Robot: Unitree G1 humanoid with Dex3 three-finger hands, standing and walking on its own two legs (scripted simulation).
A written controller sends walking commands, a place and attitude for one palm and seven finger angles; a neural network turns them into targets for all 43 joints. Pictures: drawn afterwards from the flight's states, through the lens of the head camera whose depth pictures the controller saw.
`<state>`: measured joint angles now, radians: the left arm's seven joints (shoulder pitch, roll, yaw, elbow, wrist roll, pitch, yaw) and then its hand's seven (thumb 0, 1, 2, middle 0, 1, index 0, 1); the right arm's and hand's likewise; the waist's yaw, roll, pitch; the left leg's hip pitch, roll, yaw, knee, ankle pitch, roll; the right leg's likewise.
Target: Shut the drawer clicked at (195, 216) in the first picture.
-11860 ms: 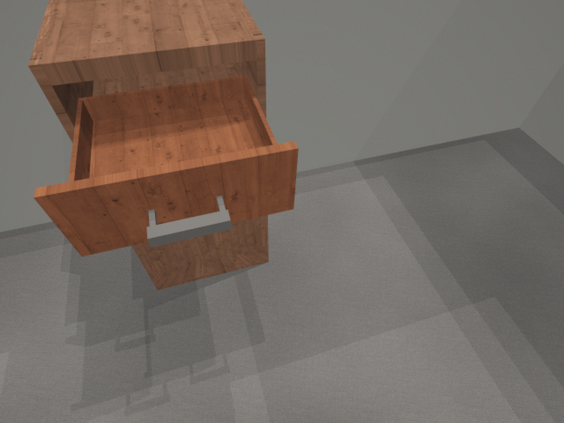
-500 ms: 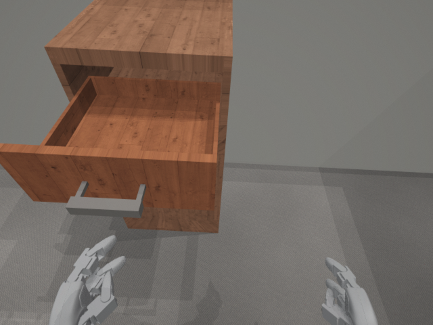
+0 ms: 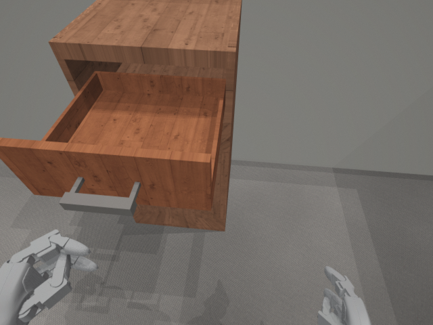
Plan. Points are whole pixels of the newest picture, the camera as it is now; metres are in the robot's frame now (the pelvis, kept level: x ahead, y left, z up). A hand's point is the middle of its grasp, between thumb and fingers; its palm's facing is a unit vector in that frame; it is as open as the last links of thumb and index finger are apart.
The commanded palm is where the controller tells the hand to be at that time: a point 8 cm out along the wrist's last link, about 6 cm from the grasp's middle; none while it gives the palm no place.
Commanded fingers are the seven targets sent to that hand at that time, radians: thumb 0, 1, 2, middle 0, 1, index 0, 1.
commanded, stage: raise the hand and make a fist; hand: left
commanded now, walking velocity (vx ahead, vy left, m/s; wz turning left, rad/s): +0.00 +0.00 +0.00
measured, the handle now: (103, 194) +0.34 +0.24 +0.06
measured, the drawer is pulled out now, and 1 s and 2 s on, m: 0.30 0.30 0.30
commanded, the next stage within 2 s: bring the fist close to the handle in 1.08 s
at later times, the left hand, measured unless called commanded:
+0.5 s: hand (56, 280) +0.16 +0.22 +0.13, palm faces -0.06 -1.00 -0.07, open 3.2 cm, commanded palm +0.11 +0.27 +0.14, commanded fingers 0.00 0.90 0.90 -1.40 -1.60 -1.40 -1.60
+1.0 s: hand (53, 275) +0.16 +0.21 +0.15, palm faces +0.01 -0.99 -0.14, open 3.3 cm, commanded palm +0.11 +0.26 +0.16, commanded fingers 0.00 0.90 0.90 -1.40 -1.60 -1.40 -1.60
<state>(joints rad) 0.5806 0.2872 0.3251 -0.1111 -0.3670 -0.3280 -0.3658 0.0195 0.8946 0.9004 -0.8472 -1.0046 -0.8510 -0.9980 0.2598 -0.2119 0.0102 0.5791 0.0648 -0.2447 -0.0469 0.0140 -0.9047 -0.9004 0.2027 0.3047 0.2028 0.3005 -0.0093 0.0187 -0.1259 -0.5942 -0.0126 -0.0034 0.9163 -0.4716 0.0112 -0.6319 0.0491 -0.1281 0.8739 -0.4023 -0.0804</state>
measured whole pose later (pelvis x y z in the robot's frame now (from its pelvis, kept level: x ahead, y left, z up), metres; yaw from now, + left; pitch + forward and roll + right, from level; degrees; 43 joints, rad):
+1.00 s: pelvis +0.02 +0.03 +0.02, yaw +0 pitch +2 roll -1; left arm 0.73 0.27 0.17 -0.54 -0.27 -0.09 -0.22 0.02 0.89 0.90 -1.40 -1.60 -1.40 -1.59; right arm 0.26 -0.23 0.05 0.55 0.07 -0.33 -0.03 0.02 -0.91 -0.90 0.20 0.30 0.20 0.30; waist 0.04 0.05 -0.10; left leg -0.36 -0.04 0.01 0.75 -0.43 0.06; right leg -0.40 0.03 -0.10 0.71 -0.36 -0.05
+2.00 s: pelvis +0.00 +0.04 +0.01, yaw +0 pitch +8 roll -1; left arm 0.43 0.22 0.15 -0.08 -0.26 -0.32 -0.28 0.02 0.90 0.90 -1.40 -1.60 -1.40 -1.60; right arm 0.24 -0.25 0.03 0.59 0.03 -0.34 -0.03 0.01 -0.91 -0.90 0.20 0.30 0.20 0.30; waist -0.01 0.03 -0.08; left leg -0.54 -0.05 0.01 0.85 -0.44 0.07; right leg -0.58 0.02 -0.11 0.80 -0.36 -0.05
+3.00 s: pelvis +0.01 +0.01 -0.01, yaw +0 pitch +12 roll -1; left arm 0.28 0.26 0.14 0.00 -0.26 -0.33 -0.22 0.02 0.88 0.91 -1.40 -1.60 -1.40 -1.60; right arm 0.26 -0.27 0.04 0.52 0.04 -0.19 -0.03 0.01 -0.91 -0.90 0.20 0.30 0.20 0.30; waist -0.03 0.04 -0.13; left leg -0.68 -0.02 -0.01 0.97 -0.50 0.03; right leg -0.71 0.04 -0.13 0.92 -0.43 -0.09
